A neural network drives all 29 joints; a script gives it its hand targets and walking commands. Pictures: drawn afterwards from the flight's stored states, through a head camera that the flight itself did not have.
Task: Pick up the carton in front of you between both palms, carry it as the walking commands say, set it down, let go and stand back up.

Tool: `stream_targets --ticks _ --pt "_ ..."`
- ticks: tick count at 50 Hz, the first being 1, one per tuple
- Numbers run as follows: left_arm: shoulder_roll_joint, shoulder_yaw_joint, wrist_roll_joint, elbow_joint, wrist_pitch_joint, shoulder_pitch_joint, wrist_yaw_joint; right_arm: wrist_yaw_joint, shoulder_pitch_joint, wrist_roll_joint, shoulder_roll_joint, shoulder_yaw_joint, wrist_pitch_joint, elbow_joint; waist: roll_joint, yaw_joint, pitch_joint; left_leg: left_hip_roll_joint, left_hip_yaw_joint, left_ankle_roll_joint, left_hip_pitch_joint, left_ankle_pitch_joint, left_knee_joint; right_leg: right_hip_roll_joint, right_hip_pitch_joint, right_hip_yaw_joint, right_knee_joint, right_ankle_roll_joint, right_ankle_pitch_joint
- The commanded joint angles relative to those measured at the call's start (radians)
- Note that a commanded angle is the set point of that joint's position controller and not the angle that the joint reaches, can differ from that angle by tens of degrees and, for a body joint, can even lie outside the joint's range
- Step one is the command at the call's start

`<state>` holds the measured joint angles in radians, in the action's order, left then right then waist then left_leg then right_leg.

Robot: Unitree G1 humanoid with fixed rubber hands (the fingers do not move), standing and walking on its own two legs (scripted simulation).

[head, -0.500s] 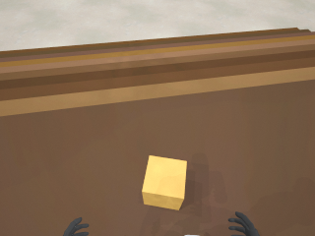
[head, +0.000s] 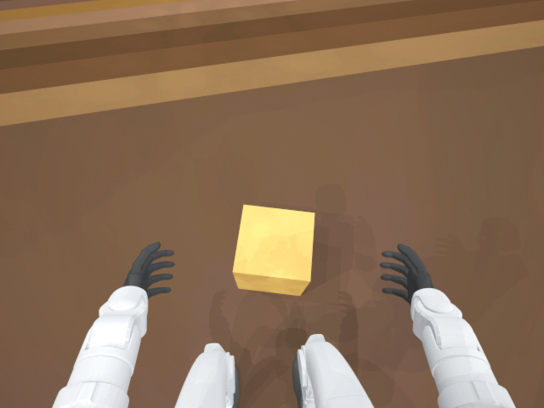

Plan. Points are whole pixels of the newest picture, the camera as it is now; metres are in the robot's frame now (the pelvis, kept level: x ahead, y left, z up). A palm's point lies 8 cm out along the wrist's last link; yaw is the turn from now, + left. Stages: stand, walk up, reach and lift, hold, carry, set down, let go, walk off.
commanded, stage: reach and lift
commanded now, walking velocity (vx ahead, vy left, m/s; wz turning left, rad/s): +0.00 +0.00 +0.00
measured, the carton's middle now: (273, 253) +0.48 -0.05 -0.57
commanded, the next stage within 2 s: none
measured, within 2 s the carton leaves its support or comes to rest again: neither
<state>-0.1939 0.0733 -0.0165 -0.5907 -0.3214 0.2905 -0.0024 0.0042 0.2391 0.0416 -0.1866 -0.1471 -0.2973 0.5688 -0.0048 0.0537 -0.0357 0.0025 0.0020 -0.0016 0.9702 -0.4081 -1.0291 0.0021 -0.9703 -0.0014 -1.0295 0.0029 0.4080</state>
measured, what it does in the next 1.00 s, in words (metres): lowers itself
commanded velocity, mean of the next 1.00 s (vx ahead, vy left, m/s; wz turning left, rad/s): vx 0.00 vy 0.00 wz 0.00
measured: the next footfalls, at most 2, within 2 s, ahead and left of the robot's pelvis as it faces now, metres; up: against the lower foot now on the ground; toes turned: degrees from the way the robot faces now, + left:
none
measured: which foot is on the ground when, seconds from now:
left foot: down 0.00-1.00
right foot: down 0.00-1.00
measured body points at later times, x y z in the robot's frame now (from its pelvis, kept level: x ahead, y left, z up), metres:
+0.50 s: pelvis -0.04 +0.00 -0.05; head +0.24 +0.00 +0.30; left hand +0.51 +0.15 -0.14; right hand +0.44 -0.24 -0.14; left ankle +0.04 +0.12 -0.66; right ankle +0.04 -0.12 -0.66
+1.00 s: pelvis -0.03 +0.00 -0.15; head +0.31 +0.00 +0.14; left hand +0.52 +0.14 -0.31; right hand +0.46 -0.24 -0.30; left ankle +0.04 +0.12 -0.66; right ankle +0.04 -0.12 -0.66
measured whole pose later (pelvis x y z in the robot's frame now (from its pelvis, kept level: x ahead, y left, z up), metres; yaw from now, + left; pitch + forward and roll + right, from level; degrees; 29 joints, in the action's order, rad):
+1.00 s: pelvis -0.03 +0.00 -0.15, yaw -1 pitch +54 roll -2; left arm -0.29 0.24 0.06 -1.01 -0.11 1.24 0.05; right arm -0.06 1.10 0.00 -0.17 -0.44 -0.07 0.89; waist -0.03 0.10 -0.09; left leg 0.00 -0.02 0.00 1.99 -0.48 -1.53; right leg 0.00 -1.97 -0.01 -1.51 0.01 0.47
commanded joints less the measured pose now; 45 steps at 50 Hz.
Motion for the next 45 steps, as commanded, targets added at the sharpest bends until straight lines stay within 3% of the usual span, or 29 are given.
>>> stream_targets --ticks 1,14,24,30,34,38,45 --pt "-0.070 0.037 0.004 0.025 -0.017 0.211 0.002 -0.013 0.189 0.006 -0.083 -0.043 -0.017 -0.042 -0.003 0.005 -0.442 -0.042 -0.006 -0.010 -0.214 0.200 0.086 -0.032 0.126 -0.020 0.104 0.026 -0.246" --pt "-0.171 0.109 0.017 -0.188 0.032 0.886 0.023 -0.081 0.763 0.003 -0.105 -0.160 0.041 0.091 -0.045 0.055 -0.686 -0.056 -0.001 -0.017 -0.091 0.073 0.033 -0.041 -0.023 -0.055 0.066 0.046 -0.123" --pt "-0.247 0.119 0.016 -0.353 0.111 1.212 0.015 -0.086 1.031 0.005 -0.136 -0.223 0.121 0.177 -0.075 0.091 -0.900 -0.074 -0.011 -0.011 -0.028 0.194 -0.022 -0.053 -0.120 -0.066 0.012 0.056 -0.260" --pt "-0.240 0.147 0.067 -0.339 0.147 1.242 0.002 -0.065 1.027 -0.018 -0.129 -0.257 0.159 0.150 -0.106 0.098 -1.094 -0.080 -0.025 -0.009 -0.128 0.472 -0.061 -0.065 -0.125 -0.063 -0.008 0.056 -0.497" --pt "-0.191 0.188 0.109 -0.329 0.175 1.192 -0.007 -0.042 0.981 -0.054 -0.094 -0.295 0.192 0.154 -0.112 0.092 -1.048 -0.072 -0.042 -0.008 -0.073 0.591 -0.092 -0.063 -0.219 -0.053 -0.032 0.057 -0.583" --pt "-0.147 0.221 0.141 -0.333 0.202 1.147 -0.004 -0.027 0.960 -0.089 -0.061 -0.330 0.223 0.181 -0.106 0.080 -0.971 -0.062 -0.052 -0.010 0.056 0.599 -0.164 -0.061 -0.361 -0.052 -0.100 0.064 -0.574" --pt "-0.143 0.211 0.128 -0.347 0.224 1.126 0.032 -0.042 0.964 -0.093 -0.067 -0.335 0.247 0.235 -0.092 0.075 -0.947 -0.073 -0.035 -0.019 0.338 0.461 -0.384 -0.065 -0.545 -0.046 -0.326 0.071 -0.483"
